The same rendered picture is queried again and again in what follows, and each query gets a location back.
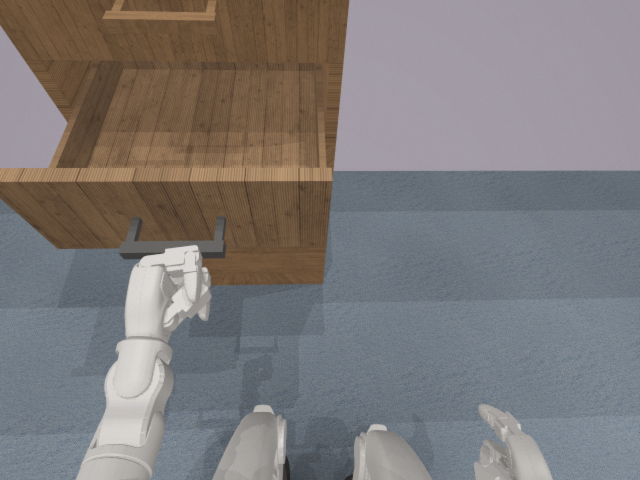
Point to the right robot thigh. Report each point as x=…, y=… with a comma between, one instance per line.
x=384, y=455

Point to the cabinet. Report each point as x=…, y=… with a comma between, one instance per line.
x=60, y=40

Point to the drawer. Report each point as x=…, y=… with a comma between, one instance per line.
x=178, y=144

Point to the right robot hand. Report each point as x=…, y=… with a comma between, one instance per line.
x=520, y=460

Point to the handle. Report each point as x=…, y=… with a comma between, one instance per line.
x=134, y=249
x=151, y=22

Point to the robot thigh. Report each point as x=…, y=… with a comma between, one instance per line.
x=257, y=445
x=384, y=455

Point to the left robot thigh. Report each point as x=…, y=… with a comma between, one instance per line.
x=257, y=445

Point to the left robot hand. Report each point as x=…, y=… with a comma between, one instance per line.
x=151, y=290

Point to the robot left forearm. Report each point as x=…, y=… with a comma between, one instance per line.
x=127, y=441

